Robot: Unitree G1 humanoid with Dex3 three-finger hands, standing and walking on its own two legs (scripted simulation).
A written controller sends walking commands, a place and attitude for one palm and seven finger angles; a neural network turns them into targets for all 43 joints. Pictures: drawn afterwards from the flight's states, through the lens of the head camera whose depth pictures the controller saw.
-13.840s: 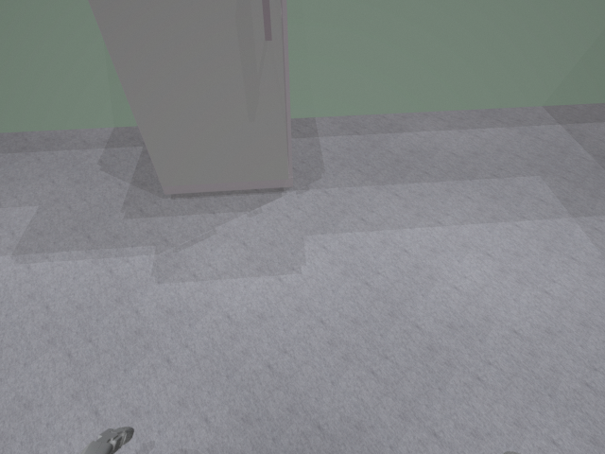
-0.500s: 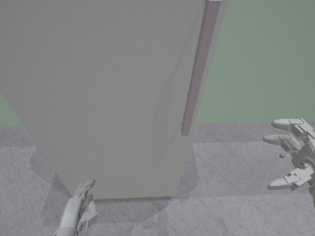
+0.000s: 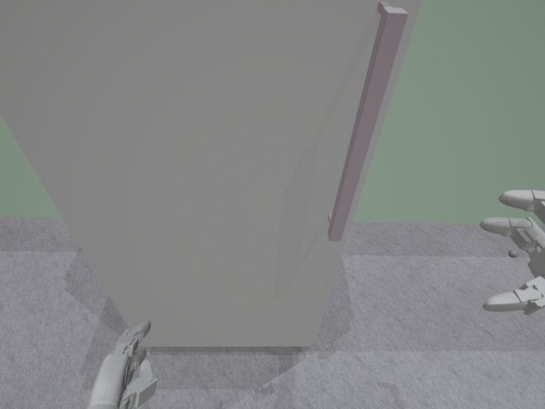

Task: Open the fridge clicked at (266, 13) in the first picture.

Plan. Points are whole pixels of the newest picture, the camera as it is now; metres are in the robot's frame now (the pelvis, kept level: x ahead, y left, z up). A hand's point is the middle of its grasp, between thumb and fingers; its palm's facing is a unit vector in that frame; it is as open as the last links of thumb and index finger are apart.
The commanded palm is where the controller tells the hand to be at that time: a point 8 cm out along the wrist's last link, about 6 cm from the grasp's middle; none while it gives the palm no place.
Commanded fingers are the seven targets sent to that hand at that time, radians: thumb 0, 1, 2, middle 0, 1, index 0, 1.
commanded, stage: raise the hand to about handle height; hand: right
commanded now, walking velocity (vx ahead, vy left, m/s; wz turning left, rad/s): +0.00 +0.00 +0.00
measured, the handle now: (353, 146) +0.46 -0.11 +0.18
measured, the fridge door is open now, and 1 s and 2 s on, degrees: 0 0 0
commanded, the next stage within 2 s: move the hooked fingers beside the handle in 0.12 s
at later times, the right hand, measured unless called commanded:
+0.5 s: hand (482, 245) +0.30 -0.26 +0.15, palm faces +0.03 +1.00 -0.07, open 14.0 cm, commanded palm +0.27 -0.30 +0.16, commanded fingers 0.00 0.50 -0.30 0.30 1.20 0.30 1.20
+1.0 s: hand (439, 221) +0.33 -0.22 +0.15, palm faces +0.00 +1.00 -0.03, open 14.0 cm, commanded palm +0.31 -0.27 +0.15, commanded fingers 0.00 0.50 -0.30 0.30 1.20 0.30 1.20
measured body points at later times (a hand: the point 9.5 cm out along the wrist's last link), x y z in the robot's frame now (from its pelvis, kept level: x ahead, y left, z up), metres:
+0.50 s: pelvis +0.00 -0.01 +0.00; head +0.00 +0.01 +0.45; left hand +0.19 +0.22 -0.07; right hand +0.29 -0.31 +0.15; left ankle +0.01 +0.09 -0.73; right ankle +0.01 -0.09 -0.73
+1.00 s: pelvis +0.01 +0.00 +0.00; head +0.00 +0.01 +0.45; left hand +0.19 +0.23 -0.08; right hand +0.33 -0.27 +0.16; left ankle +0.01 +0.09 -0.73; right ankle +0.01 -0.09 -0.73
